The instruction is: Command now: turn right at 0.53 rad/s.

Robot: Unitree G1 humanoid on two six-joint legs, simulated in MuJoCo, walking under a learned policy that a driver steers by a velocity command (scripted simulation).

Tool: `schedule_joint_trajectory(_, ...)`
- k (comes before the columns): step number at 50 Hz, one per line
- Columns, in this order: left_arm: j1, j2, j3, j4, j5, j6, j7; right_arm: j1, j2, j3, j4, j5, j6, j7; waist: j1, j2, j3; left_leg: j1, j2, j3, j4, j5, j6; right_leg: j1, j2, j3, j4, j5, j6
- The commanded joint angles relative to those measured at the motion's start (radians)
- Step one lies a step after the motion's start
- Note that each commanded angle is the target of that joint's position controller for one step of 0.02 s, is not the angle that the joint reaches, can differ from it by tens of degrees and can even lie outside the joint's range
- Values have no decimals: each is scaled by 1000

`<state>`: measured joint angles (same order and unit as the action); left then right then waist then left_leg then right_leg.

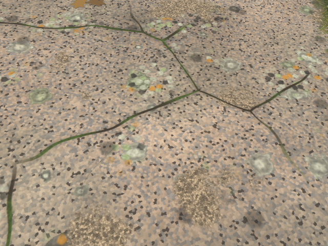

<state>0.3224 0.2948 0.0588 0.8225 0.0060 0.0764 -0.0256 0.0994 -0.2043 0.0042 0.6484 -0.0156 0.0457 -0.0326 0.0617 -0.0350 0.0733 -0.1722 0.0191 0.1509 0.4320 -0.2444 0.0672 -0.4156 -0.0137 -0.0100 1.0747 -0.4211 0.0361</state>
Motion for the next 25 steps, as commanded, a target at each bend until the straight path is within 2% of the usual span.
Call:
schedule_joint_trajectory(1, -50, 91, 34, -86, 5, -1, -6, 36, -162, -56, -41, -8, -8, -20, -73, 161, -36, 64, 280, -104, -174, 214, 124, -108, -17, -19, 42, 40, 24)
schedule_joint_trajectory(4, -78, 70, 33, -120, 12, 4, -20, 63, -159, -60, -23, -16, -17, -22, -83, 150, -42, 111, 315, -94, -166, 198, 142, -134, -39, -28, -47, 37, 28)
schedule_joint_trajectory(8, -109, 46, 27, -172, 9, 9, -38, 61, -173, -69, -13, -22, -31, -4, -81, 154, -69, 91, 342, -31, -119, 259, 136, -52, -52, -66, -192, 16, -5)
schedule_joint_trajectory(9, -120, 53, 28, -186, 8, 10, -43, 87, -194, -80, -12, -26, -35, 7, -98, 163, -102, 89, 358, -38, -156, 50, 129, -26, -51, -87, -217, 4, -23)
schedule_joint_trajectory(11, -178, 90, 39, -228, 10, 12, -69, 106, -245, -97, -11, -29, -42, 21, -113, 189, -96, 79, 406, -111, -265, -376, 111, -31, -57, -105, -236, -44, -53)
schedule_joint_trajectory(13, -215, 104, 46, -249, 2, 11, -92, 101, -272, -108, -12, -28, -45, 28, -104, 152, -60, 70, 432, -126, -319, -495, 82, -25, -62, -112, -281, -71, -88)
schedule_joint_trajectory(15, -202, 88, 43, -238, -9, 4, -100, 77, -286, -116, -10, -24, -44, 35, -78, 116, -38, 37, 415, -61, -313, -448, 43, 60, -47, -138, -368, -78, -131)
schedule_joint_trajectory(16, -177, 79, 40, -224, -10, 0, -99, 59, -288, -119, -9, -18, -42, 38, -59, 104, -32, 14, 394, -11, -285, -417, 22, 121, -32, -160, -430, -56, -150)
schedule_joint_trajectory(17, -114, 60, 34, -195, 1, -8, -93, 39, -282, -118, -5, -8, -37, 40, -21, 71, -27, -51, 352, 55, -221, -400, -1, 234, -7, -180, -539, 3, -169)
schedule_joint_trajectory(18, 34, 66, 36, -131, 17, -22, -76, 4, -259, -111, -6, -3, -34, 40, 50, 4, -38, -169, 272, 143, -68, -382, -36, 421, 36, -192, -649, 42, -191)
schedule_joint_trajectory(19, 221, 124, 56, -47, 34, -44, -51, 1, -169, -80, -6, -8, -34, 45, 132, -259, -70, -403, 144, 235, 351, -318, -54, 657, -66, 45, -758, -127, -239)
schedule_joint_trajectory(20, 221, 209, 61, -85, 28, -61, -25, -50, -106, -56, -77, -18, -42, 60, 127, -384, -14, -800, 13, 104, 640, -394, -82, 732, -321, 559, -876, -375, -330)
schedule_joint_trajectory(21, 120, 172, 46, -120, 19, -68, 3, -112, -160, -63, -94, -39, -47, 71, 106, -148, 42, -896, 76, -71, 719, -242, -76, 648, -386, 542, -920, -304, -334)
schedule_joint_trajectory(22, 81, 158, 35, -130, 21, -77, 15, -96, -177, -68, -83, -12, -60, 87, 74, -106, 27, -873, 95, -117, 725, -108, -63, 629, -350, 437, -916, -226, -301)
schedule_joint_trajectory(23, 49, 145, 27, -131, 29, -90, 18, -16, -198, -71, -38, 2, -72, 96, 26, -74, 5, -819, 90, -144, 713, -19, -55, 622, -301, 334, -922, -125, -256)
schedule_joint_trajectory(24, 25, 139, 20, -133, 30, -107, 21, 36, -219, -79, 1, -4, -74, 101, 1, -47, -6, -764, 70, -182, 711, 26, -51, 593, -264, 238, -937, -42, -213)
schedule_joint_trajectory(25, 15, 130, 12, -132, 33, -125, 22, 70, -222, -82, 32, -5, -68, 104, -7, -47, 7, -724, 37, -214, 733, 61, -48, 548, -234, 143, -949, 54, -176)
